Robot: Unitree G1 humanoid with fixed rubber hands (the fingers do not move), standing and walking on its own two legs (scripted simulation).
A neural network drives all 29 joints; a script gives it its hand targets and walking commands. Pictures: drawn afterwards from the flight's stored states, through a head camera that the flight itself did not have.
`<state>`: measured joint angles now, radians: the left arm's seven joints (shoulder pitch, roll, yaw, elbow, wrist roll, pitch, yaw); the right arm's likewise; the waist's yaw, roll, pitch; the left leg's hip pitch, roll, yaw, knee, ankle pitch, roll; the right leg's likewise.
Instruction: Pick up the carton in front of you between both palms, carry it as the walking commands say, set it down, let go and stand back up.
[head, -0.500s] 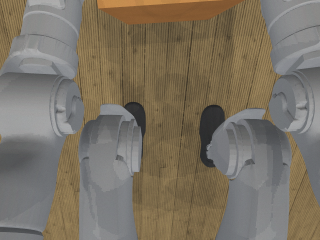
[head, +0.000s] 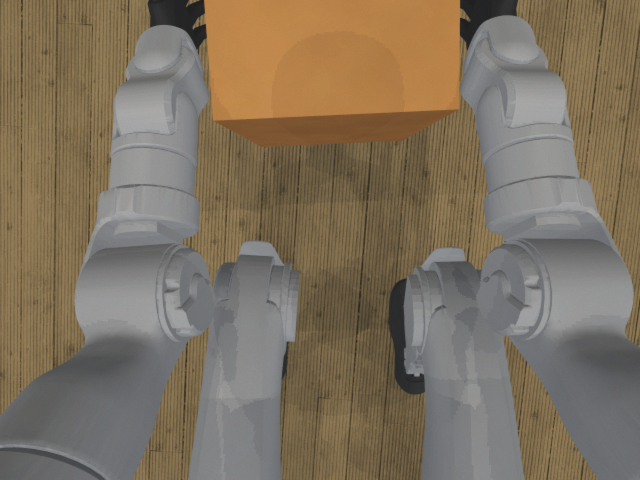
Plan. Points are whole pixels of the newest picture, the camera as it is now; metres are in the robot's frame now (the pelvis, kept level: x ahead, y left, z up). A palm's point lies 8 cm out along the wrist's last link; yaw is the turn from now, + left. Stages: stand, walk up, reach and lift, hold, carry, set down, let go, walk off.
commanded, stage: reach and lift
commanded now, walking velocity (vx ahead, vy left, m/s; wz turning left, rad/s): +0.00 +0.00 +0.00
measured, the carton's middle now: (329, 43) +0.55 +0.04 -0.16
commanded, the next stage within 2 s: none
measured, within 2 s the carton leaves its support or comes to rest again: neither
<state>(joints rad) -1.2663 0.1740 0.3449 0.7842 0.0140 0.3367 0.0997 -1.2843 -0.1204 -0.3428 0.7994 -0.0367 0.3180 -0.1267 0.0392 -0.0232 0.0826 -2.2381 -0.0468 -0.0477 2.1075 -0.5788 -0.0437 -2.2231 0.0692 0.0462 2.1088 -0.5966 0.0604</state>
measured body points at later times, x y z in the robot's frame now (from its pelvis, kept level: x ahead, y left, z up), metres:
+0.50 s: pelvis -0.01 +0.00 +0.12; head +0.26 +0.01 +0.48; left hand +0.50 +0.19 +0.06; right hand +0.51 -0.12 +0.06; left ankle +0.10 +0.13 -0.36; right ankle +0.10 -0.13 -0.36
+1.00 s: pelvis +0.04 +0.00 +0.26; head +0.19 +0.00 +0.68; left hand +0.45 +0.17 +0.22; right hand +0.46 -0.13 +0.22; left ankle +0.10 +0.13 -0.36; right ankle +0.10 -0.13 -0.36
